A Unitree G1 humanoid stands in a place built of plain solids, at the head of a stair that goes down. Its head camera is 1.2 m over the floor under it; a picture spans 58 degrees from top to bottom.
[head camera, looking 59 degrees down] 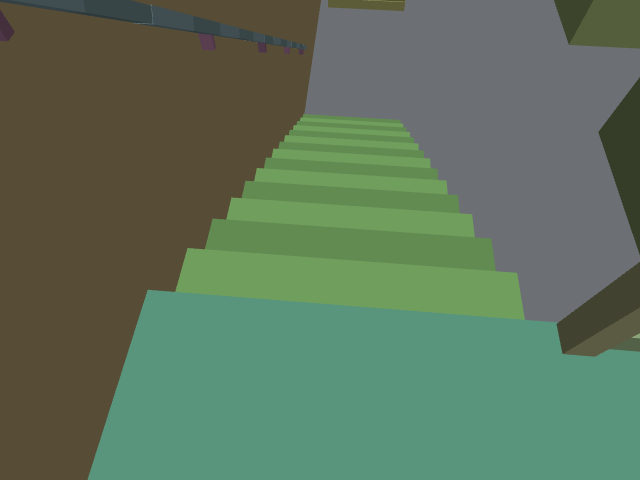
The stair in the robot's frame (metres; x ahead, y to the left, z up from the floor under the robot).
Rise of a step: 0.18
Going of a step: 0.25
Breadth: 1.20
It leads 5 degrees to the right of straight ahead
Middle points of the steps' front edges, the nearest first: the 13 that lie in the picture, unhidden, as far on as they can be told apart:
0.49 -0.08 0.00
0.75 -0.11 -0.18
1.00 -0.13 -0.37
1.25 -0.15 -0.55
1.51 -0.17 -0.74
1.76 -0.19 -0.92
2.01 -0.22 -1.11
2.27 -0.24 -1.29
2.52 -0.26 -1.48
2.78 -0.28 -1.66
3.03 -0.30 -1.85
3.28 -0.32 -2.03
3.54 -0.35 -2.22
